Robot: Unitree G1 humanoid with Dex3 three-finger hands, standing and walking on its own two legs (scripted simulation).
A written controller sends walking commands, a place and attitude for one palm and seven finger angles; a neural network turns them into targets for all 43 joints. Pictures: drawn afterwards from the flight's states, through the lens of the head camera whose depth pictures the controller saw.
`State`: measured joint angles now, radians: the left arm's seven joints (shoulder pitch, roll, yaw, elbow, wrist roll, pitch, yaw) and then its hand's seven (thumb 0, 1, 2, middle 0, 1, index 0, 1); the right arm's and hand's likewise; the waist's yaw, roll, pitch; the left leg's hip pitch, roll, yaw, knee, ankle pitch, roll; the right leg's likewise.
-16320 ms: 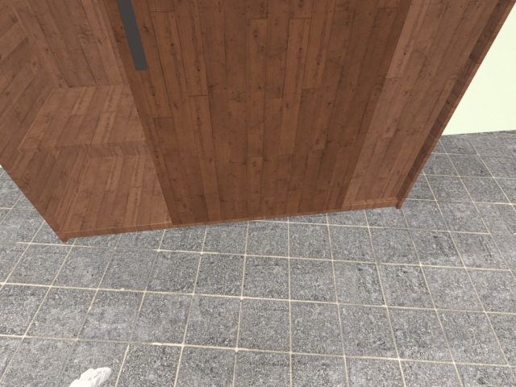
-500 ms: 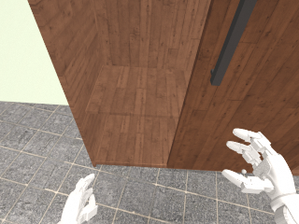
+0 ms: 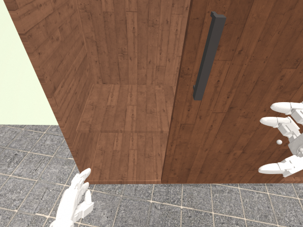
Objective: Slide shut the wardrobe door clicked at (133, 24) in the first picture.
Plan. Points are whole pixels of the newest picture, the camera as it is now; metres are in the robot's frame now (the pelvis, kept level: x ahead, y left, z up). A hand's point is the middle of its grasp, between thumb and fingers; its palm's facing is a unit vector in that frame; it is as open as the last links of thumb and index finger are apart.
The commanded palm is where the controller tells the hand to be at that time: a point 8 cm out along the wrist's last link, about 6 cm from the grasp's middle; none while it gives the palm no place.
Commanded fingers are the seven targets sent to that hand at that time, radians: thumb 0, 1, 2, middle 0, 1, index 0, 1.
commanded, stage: raise the hand with hooked fingers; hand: right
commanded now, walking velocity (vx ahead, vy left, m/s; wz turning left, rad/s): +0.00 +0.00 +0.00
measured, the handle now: (204, 60) +0.56 -0.17 +0.21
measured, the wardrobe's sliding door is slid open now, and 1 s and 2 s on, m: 0.49 0.49 0.49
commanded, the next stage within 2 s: move the hooked fingers beside the handle in 0.82 s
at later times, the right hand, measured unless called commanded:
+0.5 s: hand (287, 115) +0.29 -0.28 +0.22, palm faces +0.06 +0.99 -0.11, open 14.0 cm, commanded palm +0.24 -0.31 +0.24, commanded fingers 0.00 0.50 -0.30 0.30 1.20 0.30 1.20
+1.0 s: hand (280, 112) +0.28 -0.25 +0.24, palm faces +0.04 +0.99 -0.10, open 14.0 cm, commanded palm +0.26 -0.30 +0.24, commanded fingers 0.00 0.50 -0.30 0.30 1.20 0.30 1.20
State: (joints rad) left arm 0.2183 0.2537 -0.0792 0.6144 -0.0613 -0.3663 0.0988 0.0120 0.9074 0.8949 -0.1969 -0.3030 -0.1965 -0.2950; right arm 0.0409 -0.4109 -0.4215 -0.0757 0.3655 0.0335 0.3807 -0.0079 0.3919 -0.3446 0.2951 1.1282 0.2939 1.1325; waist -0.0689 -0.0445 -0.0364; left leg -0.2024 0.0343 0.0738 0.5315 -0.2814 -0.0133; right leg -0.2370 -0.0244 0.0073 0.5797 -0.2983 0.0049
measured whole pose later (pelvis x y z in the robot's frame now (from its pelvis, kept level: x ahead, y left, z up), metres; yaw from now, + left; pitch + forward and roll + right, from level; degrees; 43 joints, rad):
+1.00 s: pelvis +0.01 +0.02 +0.01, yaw +0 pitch -2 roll +0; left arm 0.20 0.27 -0.09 0.62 -0.08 -0.26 0.09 0.01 0.91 0.89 -0.20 -0.30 -0.20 -0.30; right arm -0.17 -0.48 -0.51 0.04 0.37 0.23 0.47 -0.01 0.50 -0.30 0.30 1.20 0.30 1.20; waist -0.06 -0.08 -0.04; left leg -0.15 0.02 0.08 0.44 -0.25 0.01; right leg -0.17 -0.04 0.01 0.46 -0.25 0.02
